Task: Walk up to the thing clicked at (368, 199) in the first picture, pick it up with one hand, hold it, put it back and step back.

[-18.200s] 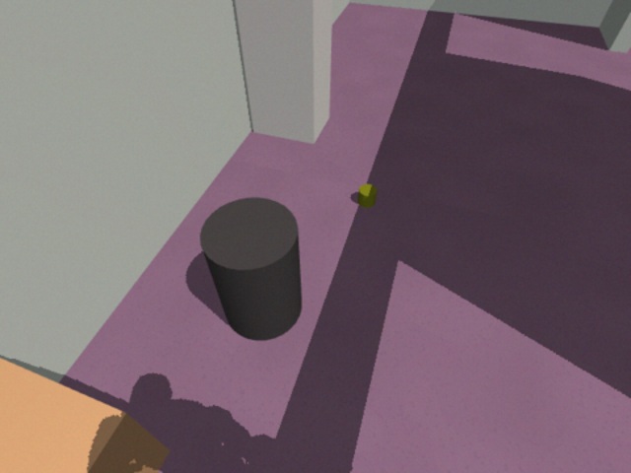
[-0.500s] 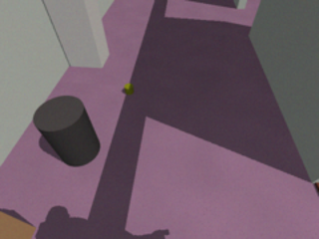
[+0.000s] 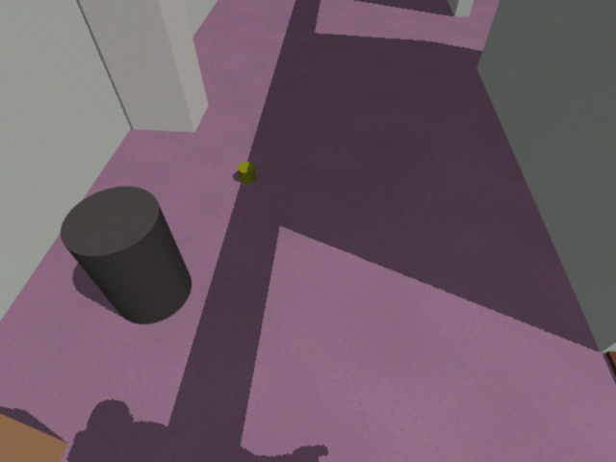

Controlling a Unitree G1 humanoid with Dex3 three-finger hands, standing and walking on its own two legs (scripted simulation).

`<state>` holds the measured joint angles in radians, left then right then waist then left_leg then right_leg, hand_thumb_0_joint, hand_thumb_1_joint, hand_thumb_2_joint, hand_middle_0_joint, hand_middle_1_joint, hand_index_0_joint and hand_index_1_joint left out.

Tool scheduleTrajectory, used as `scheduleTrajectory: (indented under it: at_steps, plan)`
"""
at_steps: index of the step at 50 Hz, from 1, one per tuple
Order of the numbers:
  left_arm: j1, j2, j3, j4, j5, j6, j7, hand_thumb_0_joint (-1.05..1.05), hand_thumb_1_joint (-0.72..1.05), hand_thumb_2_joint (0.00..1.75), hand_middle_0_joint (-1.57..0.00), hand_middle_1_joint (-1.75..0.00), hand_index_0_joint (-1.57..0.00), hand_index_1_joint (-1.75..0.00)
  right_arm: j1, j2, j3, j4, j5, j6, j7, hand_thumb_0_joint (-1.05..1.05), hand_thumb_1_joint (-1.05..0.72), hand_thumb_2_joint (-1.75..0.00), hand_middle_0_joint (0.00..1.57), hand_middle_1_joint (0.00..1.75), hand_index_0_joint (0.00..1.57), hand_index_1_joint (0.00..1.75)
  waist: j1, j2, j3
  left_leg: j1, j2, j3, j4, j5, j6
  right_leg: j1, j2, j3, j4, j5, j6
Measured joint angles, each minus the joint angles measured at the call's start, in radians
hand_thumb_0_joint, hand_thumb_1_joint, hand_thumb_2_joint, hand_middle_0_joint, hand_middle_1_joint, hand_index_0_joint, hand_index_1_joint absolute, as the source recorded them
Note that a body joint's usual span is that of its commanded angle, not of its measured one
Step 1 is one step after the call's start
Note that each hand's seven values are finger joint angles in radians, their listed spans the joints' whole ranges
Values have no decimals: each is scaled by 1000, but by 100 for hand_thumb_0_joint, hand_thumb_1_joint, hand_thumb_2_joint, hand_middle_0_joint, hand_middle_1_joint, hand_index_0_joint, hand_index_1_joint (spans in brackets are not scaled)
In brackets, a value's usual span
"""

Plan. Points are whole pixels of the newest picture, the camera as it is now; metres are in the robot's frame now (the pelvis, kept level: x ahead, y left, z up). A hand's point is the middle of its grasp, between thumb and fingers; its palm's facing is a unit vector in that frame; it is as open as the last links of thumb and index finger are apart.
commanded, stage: stand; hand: left
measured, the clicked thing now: (247, 172) +1.47 +0.32 -0.75
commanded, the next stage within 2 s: walk up in 0.78 s
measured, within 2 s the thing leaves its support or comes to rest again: neither
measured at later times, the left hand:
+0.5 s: hand out of the picture +0.07 +0.26 -0.16, palm faces -0.02 -0.94 -0.34, open 7.4 cm
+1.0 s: hand out of the picture +0.06 +0.31 -0.15, palm faces +0.08 -0.93 -0.36, open 7.4 cm
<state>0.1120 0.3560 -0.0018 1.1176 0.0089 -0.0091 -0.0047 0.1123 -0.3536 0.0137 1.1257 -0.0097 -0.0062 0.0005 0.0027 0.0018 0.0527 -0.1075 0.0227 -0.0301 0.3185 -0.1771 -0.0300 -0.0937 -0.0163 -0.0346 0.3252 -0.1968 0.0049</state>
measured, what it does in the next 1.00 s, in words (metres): lifts its left foot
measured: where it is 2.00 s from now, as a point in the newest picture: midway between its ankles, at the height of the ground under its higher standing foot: (301, 385)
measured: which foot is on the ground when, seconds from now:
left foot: down 0.00-0.86, up 0.88-1.00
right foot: down 0.00-1.00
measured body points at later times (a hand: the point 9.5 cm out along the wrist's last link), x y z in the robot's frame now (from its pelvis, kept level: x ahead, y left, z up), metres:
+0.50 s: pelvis +0.00 +0.00 +0.00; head +0.01 +0.00 +0.45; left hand +0.07 +0.30 -0.13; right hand +0.07 -0.30 -0.13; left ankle +0.00 +0.14 -0.75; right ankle -0.01 -0.12 -0.75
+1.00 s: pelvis +0.03 +0.02 -0.01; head +0.03 +0.03 +0.44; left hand +0.05 +0.35 -0.13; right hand +0.12 -0.30 -0.12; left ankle +0.06 +0.15 -0.73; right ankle -0.01 -0.12 -0.75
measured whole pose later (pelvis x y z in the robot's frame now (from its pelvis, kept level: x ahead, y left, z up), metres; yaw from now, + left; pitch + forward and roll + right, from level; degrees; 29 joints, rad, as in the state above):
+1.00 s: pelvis +0.03 +0.02 -0.01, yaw +3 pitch -2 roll -1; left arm 0.23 0.41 0.08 1.02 0.05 -0.05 -0.06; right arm 0.21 -0.42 -0.08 1.05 -0.03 -0.02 0.07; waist 0.04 0.01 0.03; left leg -0.36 0.05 0.00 0.72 -0.43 0.02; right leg -0.07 -0.04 -0.09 0.39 -0.30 -0.02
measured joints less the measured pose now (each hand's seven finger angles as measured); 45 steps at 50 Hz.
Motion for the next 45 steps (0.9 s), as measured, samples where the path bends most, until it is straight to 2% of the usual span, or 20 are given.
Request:
scheduleTrajectory:
  at_steps: [39, 43, 45]
  plan:
    - [12, 1, 2, 0, 0, 0, 0, 0, 91, 90, -20, -30, -20, -30, 7, 5, -5, -1, 0, 1, 3, 1, -91, -89, 20, 30, 20, 30, 0, 0, 3, 2, 0, 1, -1, 4, 2, 4, 0, 1, -8, 8, 1]
    - [51, 10, 46, -41, 21, -16, -38, 0, 91, 90, -20, -30, -20, -30, 58, -8, -46, -42, -18, -7, 39, 1, -91, -89, 21, 30, 20, 30, 2, 3, -33, -63, -3, -7, 148, -194, 58, -38, 0, -11, 105, -158, -33]
    - [68, 20, 63, -69, 29, -32, -48, 0, 90, 90, -20, -30, -20, -30, 80, -24, -63, -54, -24, -5, 46, 1, -91, -89, 21, 30, 20, 30, 7, 3, -40, -128, -3, 11, 280, -230, 62, -37, -8, -28, 106, -106, -41]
